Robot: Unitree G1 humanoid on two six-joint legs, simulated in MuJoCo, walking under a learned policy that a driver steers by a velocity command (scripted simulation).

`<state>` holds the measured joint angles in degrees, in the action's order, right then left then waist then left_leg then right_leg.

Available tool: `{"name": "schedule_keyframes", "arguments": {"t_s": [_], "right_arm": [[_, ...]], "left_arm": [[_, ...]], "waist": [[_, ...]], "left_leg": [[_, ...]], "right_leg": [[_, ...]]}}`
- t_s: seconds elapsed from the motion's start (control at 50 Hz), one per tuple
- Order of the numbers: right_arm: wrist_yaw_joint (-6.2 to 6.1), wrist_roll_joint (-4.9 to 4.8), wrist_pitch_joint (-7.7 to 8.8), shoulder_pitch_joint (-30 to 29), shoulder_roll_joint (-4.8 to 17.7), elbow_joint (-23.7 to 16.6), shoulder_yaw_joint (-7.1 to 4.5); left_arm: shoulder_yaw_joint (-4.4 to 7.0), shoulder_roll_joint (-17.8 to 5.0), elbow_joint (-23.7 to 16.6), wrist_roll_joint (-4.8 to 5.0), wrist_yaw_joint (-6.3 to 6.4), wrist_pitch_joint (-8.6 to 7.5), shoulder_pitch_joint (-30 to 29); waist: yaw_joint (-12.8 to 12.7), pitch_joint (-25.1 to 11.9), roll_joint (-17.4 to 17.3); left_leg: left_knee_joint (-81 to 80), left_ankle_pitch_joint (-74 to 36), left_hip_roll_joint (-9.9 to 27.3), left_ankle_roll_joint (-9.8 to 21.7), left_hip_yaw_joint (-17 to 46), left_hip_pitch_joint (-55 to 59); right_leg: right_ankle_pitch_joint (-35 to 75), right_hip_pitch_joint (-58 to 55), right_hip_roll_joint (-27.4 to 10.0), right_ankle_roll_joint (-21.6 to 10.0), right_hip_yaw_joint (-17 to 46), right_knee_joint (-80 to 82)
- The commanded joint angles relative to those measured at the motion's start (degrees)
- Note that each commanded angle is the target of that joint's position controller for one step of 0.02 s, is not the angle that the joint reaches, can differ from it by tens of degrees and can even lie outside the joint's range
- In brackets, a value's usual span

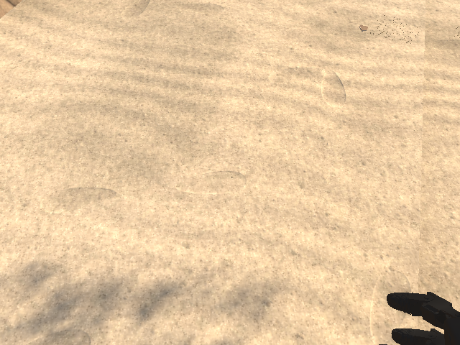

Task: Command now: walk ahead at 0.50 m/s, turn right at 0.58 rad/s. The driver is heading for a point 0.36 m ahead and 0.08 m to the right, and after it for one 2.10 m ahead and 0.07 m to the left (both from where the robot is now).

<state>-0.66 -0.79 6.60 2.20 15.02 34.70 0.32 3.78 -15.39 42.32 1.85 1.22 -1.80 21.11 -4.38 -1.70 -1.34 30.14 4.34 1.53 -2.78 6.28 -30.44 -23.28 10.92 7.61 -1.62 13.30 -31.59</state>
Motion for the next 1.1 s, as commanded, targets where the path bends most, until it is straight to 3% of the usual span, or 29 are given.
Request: {"name": "schedule_keyframes", "arguments": {"t_s": [0.02, 0.04, 0.06, 0.08, 0.1, 0.12, 0.18, 0.3, 0.38, 0.42, 0.46, 0.48, 0.5, 0.52, 0.54, 0.56, 0.6, 0.66, 0.8, 0.86, 0.88, 0.9, 0.92, 0.94, 0.96, 0.98, 1.0, 1.02, 1.1], "right_arm": [[-0.75, 1.05, 0.39, 18.6, 12.3, 0.6, -5.47], [-0.29, 1.70, -0.34, 22.3, 17.3, 2.4, -6.80], [-0.39, 1.31, -0.43, 19.3, 12.6, 0.9, -6.25], [-0.69, 0.85, -0.63, 16.9, 9.5, 0.6, -5.51], [-0.67, 1.26, -0.81, 14.4, 7.9, 0.7, -4.95], [-0.49, 1.63, -0.85, 12.6, 6.4, 1.2, -4.54], [-0.26, 1.20, -0.48, 12.0, 4.9, 3.7, -4.45], [-0.53, 1.00, -1.01, 13.2, 9.3, 7.4, -6.10], [-0.64, -0.43, -2.22, 15.5, 10.7, 9.8, -6.20], [-0.24, -1.33, -2.60, 15.7, 11.6, 10.8, -6.27], [0.07, -1.93, -2.46, 15.3, 10.8, 11.6, -5.80], [0.29, -0.23, -1.84, 16.0, 7.8, 10.7, -4.61], [1.28, 1.61, -1.40, 22.5, 2.0, 10.2, -2.11], [1.38, -0.37, -1.86, 24.8, 6.8, 13.1, -3.22], [1.29, -1.92, -2.62, 19.6, 9.4, 11.9, -4.20], [0.60, -1.62, -3.52, 15.9, 8.1, 11.1, -3.99], [-0.80, -0.22, -6.17, 16.2, 6.8, 12.0, -4.29], [-1.82, 0.24, -8.14, 18.1, 4.8, 11.6, -4.41], [-0.49, 0.31, -9.70, 10.2, 5.6, 6.4, -5.02], [0.64, 0.56, -9.60, 12.7, 5.4, 6.5, -5.51], [0.73, 1.04, -9.47, 14.2, 6.4, 7.1, -6.02], [0.13, 1.36, -9.20, 14.8, 10.9, 6.5, -7.23], [-0.57, 1.72, -8.89, 13.8, 16.8, 4.1, -8.11], [-0.04, 3.58, -7.61, 15.9, 15.7, 3.9, -7.85], [0.12, 3.48, -6.44, 13.4, 14.4, 3.6, -7.48], [-0.15, 2.01, -6.03, 9.4, 13.0, 2.8, -7.32], [-0.52, 0.73, -6.15, 6.8, 10.9, 2.2, -6.69], [-0.92, 0.40, -6.32, 6.1, 9.9, 1.8, -6.24], [-1.87, 0.38, -6.76, 8.8, 9.8, 1.3, -6.27]], "left_arm": [[-0.42, 0.9, -5.2, -1.58, -0.38, -0.94, -1.0], [-1.01, 1.1, -8.2, -0.02, -1.07, -2.00, 5.2], [0.02, -4.0, -6.7, 1.00, -0.96, -1.93, 3.6], [0.70, -6.4, -7.6, 0.57, -0.96, -1.53, -2.5], [0.91, -6.4, -8.3, -0.41, -0.87, -1.14, -5.7], [1.19, -6.2, -9.1, -1.02, -0.88, -0.90, -7.3], [0.81, -3.6, -9.9, -0.60, -1.34, 0.03, -7.5], [-0.25, -2.0, -11.8, -0.84, -2.28, 0.33, -15.2], [-0.35, -1.1, -13.4, -0.87, -3.45, -0.20, -20.2], [0.11, -1.8, -13.3, -1.20, -3.71, -0.56, -19.1], [1.80, -5.0, -9.8, -2.32, -3.08, -1.08, -9.7], [2.77, -9.3, -8.8, -3.53, -2.12, -1.04, -3.8], [1.98, -11.5, -9.6, -5.39, -1.24, -0.75, -3.0], [1.79, -9.1, -8.8, -4.30, -1.62, -0.21, -0.4], [1.42, -7.6, -8.2, -3.31, -1.99, -0.12, -3.3], [0.64, -5.3, -7.7, -2.48, -1.99, -0.36, -7.9], [-0.08, -3.0, -7.2, -2.83, -1.98, -0.73, -14.8], [1.14, -5.5, -6.6, -3.68, -1.09, -0.77, -18.7], [2.08, -7.2, -3.3, -2.34, 1.17, 1.28, -17.9], [2.41, -7.9, -2.2, -0.83, 1.37, 2.22, -18.9], [2.21, -6.6, -1.2, -0.47, 1.41, 2.56, -17.3], [1.84, -4.2, -0.3, -1.35, 1.25, 2.98, -14.0], [1.37, -3.2, -3.2, -3.00, 1.43, 2.97, -16.7], [1.85, -4.9, -4.4, -3.01, 1.68, 2.76, -22.0], [2.25, -5.7, -4.2, -1.93, 1.69, 2.86, -21.6], [2.65, -6.0, -2.7, -1.92, 1.96, 3.01, -19.5], [3.05, -6.9, -1.8, -2.43, 2.37, 3.13, -18.8], [3.20, -6.9, -1.6, -2.65, 2.46, 3.06, -18.4], [2.51, -4.6, -1.9, -1.78, 2.29, 2.49, -18.7]], "waist": [[10.3, -12.0, -2.5], [6.4, -16.1, -22.3], [8.1, -11.5, -14.0], [9.3, -5.1, -8.5], [8.4, -2.3, -3.5], [7.1, -0.3, -3.1], [5.3, 1.4, -5.6], [7.0, 2.3, -2.7], [8.4, 2.1, -3.6], [6.8, 0.7, -4.1], [1.4, -3.8, -2.8], [-0.4, -9.6, 0.9], [2.3, -18.9, 14.6], [-0.6, -27.0, 12.1], [-0.2, -20.3, 9.9], [1.6, -14.0, 7.5], [5.9, -7.4, 6.6], [7.9, -5.8, 9.2], [5.6, -3.7, 9.1], [7.6, -3.5, 7.9], [7.5, -2.7, 5.3], [5.9, -0.6, -6.7], [5.5, 2.1, -20.0], [9.4, -1.5, -14.1], [7.5, -1.5, -10.4], [5.3, -1.5, -6.7], [4.5, -2.0, -5.5], [3.9, -3.0, -5.6], [4.7, -5.0, -5.0]], "left_leg": [[-3.0, 7.2, 13.3, 6.8, 12.1, 35.8], [-12.2, 24.8, 24.8, 17.1, 43.6, 46.1], [-15.0, 39.4, 24.0, 17.7, 46.3, 43.0], [-14.7, 35.9, 21.1, 15.2, 35.6, 37.3], [-14.1, 25.1, 18.0, 13.7, 26.0, 30.5], [-14.4, 17.3, 15.3, 13.0, 19.3, 25.6], [-17.5, 5.9, 12.2, 12.6, 7.3, 20.0], [-18.8, -6.7, 13.7, 13.2, -3.6, 23.5], [-14.5, -20.0, 12.4, 10.9, -8.9, 23.6], [-10.0, -26.2, 12.5, 10.2, -8.2, 25.6], [1.5, -30.3, 8.8, 7.6, -9.5, 23.6], [13.2, -14.6, 5.4, 4.5, -11.0, 14.0], [34.3, 34.9, -1.1, 0.1, -8.1, -3.6], [40.8, 38.0, -0.5, -0.4, 2.2, -2.4], [41.8, 35.8, 1.4, -0.4, 1.1, -5.8], [38.6, 32.1, 3.2, -0.7, -0.7, -7.3], [32.8, 26.4, 4.9, -2.2, -1.5, 0.9], [29.1, 21.3, 2.9, -2.9, -5.3, 7.4], [18.5, 16.2, 3.9, 0.7, -6.9, 8.1], [6.6, 11.1, 1.5, 3.8, -10.1, 14.2], [1.3, 7.8, 0.2, 5.5, -9.6, 16.9], [-7.8, -4.2, 7.0, 9.1, 2.4, 20.0], [-11.6, -17.1, 19.5, 19.3, 22.0, 23.1], [-13.5, -13.9, 20.5, 23.8, 24.7, 21.2], [-13.0, -10.7, 17.5, 21.4, 19.9, 21.4], [-11.8, -8.4, 14.4, 17.6, 15.7, 21.5], [-11.1, -8.6, 13.0, 15.4, 13.7, 21.5], [-10.5, -11.5, 11.8, 14.7, 12.2, 20.7], [-9.5, -12.7, 9.7, 14.6, 11.8, 24.8]], "right_leg": [[-4.4, 18.6, -2.9, -1.8, 0.0, -22.9], [-12.0, 35.5, -1.2, 0.0, -5.2, -39.6], [-6.6, 41.8, -5.5, 1.0, -4.2, -48.2], [-0.8, 43.2, -7.4, 1.0, -5.8, -50.4], [3.5, 40.2, -9.4, 1.1, -6.7, -49.0], [5.7, 37.7, -10.7, 1.0, -6.3, -45.7], [7.1, 32.4, -12.3, 1.6, -8.0, -39.2], [18.3, 30.7, -13.0, 2.1, -10.0, -19.7], [21.1, 21.0, -9.6, 0.9, -13.8, -7.5], [19.1, 15.5, -7.6, -1.1, -14.4, -2.2], [29.7, -0.3, -5.1, -4.2, -16.1, 8.0], [53.7, -15.2, -13.7, -6.9, -8.8, 3.6], [80.4, -33.3, -33.4, -18.3, 10.8, -1.0], [72.9, -30.5, -34.6, -20.9, 12.8, 0.6], [63.7, -25.0, -30.2, -18.6, 6.7, 3.0], [54.8, -18.3, -27.0, -15.6, 2.6, 5.4], [44.9, -2.0, -24.0, -12.7, -3.4, 10.8], [39.7, 6.7, -23.3, -12.9, -9.3, 14.3], [20.0, 4.7, -26.5, -11.6, -11.4, 16.0], [17.7, 3.9, -25.4, -7.7, -14.2, 10.3], [13.3, 5.4, -22.9, -4.6, -16.6, 5.3], [4.9, 11.8, -17.1, 0.8, -22.4, -8.1], [-13.4, 27.9, -7.5, 6.0, -22.8, -22.8], [-16.0, 29.3, -6.6, 5.3, -12.9, -33.0], [-10.8, 30.2, -7.8, 4.3, -10.3, -35.8], [-5.1, 30.4, -8.8, 3.9, -9.5, -35.3], [-1.8, 30.0, -9.2, 4.1, -9.2, -34.5], [0.7, 27.9, -8.7, 4.4, -9.4, -35.3], [5.0, 27.1, -7.1, 5.7, -8.8, -28.7]]}}
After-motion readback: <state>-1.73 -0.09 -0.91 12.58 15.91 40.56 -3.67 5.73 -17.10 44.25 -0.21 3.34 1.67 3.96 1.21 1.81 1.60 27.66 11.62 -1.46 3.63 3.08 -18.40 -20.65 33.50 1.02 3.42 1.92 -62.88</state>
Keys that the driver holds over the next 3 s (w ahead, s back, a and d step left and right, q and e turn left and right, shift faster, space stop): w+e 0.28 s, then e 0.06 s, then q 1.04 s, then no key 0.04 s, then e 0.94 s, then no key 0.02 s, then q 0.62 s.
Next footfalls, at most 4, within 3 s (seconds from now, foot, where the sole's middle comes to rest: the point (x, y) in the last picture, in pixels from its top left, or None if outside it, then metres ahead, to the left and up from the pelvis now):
0.02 left None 0.17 0.14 -0.76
0.48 right None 0.36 -0.17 -0.76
0.90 left None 0.35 0.08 -0.76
1.40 right None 0.38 -0.13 -0.76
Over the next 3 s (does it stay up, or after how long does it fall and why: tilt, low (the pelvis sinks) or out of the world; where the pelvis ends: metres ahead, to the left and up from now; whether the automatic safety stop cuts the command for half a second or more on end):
stays up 0.29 -0.04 0.01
